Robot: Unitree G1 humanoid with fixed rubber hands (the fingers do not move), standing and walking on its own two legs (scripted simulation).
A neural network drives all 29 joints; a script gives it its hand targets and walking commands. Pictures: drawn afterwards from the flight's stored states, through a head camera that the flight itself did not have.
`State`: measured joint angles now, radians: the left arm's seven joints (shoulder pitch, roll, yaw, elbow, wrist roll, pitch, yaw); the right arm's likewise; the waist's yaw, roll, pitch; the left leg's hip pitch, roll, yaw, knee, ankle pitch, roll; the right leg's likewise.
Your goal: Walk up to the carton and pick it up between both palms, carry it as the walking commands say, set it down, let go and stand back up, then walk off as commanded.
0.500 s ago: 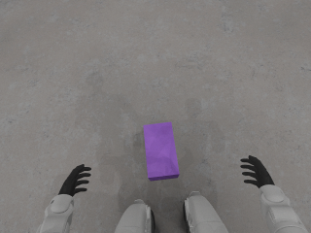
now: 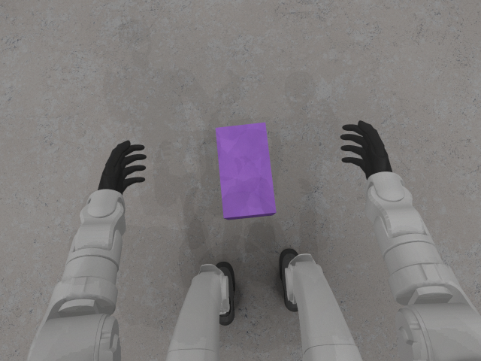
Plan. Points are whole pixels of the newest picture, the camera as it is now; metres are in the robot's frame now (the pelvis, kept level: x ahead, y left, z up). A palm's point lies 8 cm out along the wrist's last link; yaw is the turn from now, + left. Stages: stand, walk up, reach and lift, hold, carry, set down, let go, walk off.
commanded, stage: reach and lift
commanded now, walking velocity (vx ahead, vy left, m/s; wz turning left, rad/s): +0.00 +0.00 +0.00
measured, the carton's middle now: (245, 174) +0.49 +0.02 -0.60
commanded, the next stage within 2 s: none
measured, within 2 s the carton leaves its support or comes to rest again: neither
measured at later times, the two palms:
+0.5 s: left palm (143, 146) +0.47 +0.20 -0.16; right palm (336, 134) +0.47 -0.16 -0.17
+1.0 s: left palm (166, 166) +0.46 +0.20 -0.30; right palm (315, 154) +0.47 -0.15 -0.31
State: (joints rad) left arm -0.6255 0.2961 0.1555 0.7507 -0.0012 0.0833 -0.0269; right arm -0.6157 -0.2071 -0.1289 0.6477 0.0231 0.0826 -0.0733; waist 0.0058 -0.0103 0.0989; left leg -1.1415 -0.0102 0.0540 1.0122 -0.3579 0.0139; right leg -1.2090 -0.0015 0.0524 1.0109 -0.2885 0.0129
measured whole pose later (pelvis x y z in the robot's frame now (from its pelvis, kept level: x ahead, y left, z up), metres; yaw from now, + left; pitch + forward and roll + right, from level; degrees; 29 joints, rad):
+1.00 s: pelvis -0.03 -0.01 -0.18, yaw +5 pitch +47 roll +5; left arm -1.10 0.25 0.26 0.88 -0.04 0.10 0.04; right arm -1.04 -0.14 -0.25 0.71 0.02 0.11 -0.18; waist 0.01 -0.02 -0.01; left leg -1.99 -0.02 0.05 1.66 -0.50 -0.01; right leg -2.06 0.00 0.05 1.67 -0.43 0.00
